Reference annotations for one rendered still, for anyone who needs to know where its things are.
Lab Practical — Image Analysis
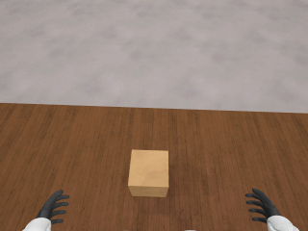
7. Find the carton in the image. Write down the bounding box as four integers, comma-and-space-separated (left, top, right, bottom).
128, 149, 169, 197

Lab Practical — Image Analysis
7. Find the robot right forearm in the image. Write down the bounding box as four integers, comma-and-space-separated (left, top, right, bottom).
267, 216, 299, 231

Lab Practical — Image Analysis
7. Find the robot left hand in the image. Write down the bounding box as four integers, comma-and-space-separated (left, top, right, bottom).
36, 190, 70, 225

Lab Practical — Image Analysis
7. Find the robot right hand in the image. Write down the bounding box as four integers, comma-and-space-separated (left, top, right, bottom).
245, 188, 281, 224

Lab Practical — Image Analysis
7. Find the robot left forearm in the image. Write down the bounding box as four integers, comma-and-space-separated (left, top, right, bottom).
22, 218, 51, 231

